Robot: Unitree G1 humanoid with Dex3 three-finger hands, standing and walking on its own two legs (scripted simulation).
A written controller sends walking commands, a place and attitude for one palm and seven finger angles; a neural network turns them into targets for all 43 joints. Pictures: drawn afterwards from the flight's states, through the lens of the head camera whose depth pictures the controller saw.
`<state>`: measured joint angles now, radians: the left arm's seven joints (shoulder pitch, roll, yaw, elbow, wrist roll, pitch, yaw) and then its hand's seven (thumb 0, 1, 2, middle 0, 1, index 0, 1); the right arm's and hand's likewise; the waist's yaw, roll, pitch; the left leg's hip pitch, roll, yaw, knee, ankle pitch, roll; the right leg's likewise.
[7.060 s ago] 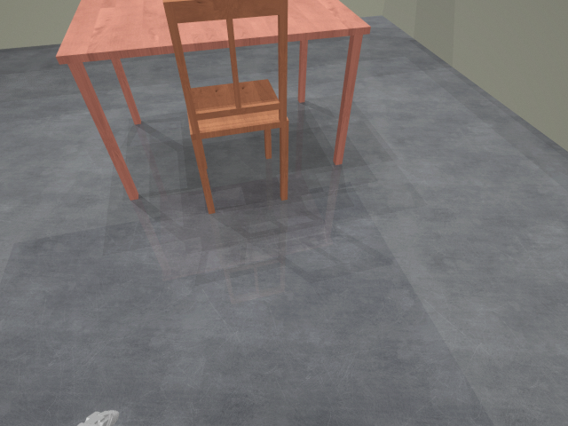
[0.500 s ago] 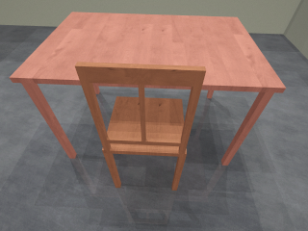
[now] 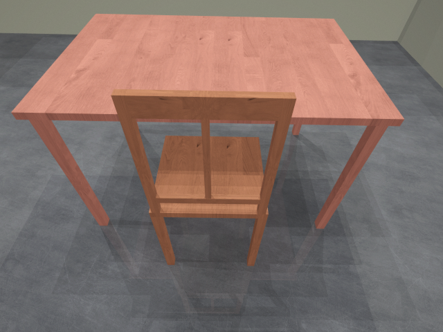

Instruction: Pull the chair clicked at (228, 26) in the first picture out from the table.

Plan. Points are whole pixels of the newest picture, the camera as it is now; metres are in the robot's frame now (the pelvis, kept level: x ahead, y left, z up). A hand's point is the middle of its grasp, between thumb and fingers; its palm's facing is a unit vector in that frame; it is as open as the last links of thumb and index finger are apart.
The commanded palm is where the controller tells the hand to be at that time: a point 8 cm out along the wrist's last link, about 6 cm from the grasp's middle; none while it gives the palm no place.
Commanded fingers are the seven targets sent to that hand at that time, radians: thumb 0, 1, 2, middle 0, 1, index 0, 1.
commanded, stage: come to a stop and stand still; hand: left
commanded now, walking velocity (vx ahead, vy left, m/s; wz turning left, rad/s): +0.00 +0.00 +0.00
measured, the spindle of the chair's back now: (207, 163) +0.54 +0.06 -0.07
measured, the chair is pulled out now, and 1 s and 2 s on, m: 0.00 0.00 0.00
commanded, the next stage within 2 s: look again from close up in 0.08 s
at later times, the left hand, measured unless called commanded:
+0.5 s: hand out of the picture -0.04 +0.12 -0.17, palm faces +0.04 -0.99 -0.16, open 7.4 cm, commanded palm none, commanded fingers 0.00 0.90 0.90 -0.20 -0.30 -0.20 -0.30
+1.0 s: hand out of the picture +0.02 +0.10 -0.17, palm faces +0.02 -0.98 -0.18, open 7.4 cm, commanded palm none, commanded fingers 0.00 0.90 0.90 -0.20 -0.30 -0.20 -0.30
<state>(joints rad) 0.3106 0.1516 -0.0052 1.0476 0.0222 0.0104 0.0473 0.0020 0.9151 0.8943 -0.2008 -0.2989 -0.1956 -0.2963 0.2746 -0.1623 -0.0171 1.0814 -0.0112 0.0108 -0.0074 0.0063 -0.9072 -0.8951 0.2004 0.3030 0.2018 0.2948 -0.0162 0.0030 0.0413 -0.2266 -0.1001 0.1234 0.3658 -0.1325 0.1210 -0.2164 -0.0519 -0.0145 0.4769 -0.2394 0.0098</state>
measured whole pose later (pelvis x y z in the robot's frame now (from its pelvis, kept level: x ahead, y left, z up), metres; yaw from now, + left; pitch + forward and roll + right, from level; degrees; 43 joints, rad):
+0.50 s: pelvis +0.01 -0.03 +0.00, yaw +0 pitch -1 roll +0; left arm 0.38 0.09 -0.02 1.13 0.02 -0.01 0.05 0.00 0.91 0.89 -0.20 -0.30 -0.19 -0.30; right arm 0.26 -0.15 -0.01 1.14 -0.01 0.00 -0.01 0.01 -0.91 -0.90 0.20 0.30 0.20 0.29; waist 0.00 0.01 0.04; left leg -0.22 -0.07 0.10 0.37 -0.14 0.09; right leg -0.20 -0.02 -0.03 0.45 -0.24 0.00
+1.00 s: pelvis +0.04 -0.05 +0.00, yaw +0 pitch -1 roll +1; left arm 0.33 0.10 -0.02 1.11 0.01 -0.03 0.05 0.00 0.91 0.89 -0.20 -0.30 -0.19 -0.30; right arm 0.27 -0.12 0.01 1.17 -0.01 -0.01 -0.02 0.01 -0.91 -0.90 0.20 0.30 0.20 0.29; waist -0.01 0.01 0.04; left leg -0.18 -0.04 0.10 0.37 -0.18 0.05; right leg -0.14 0.01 -0.04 0.42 -0.27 -0.04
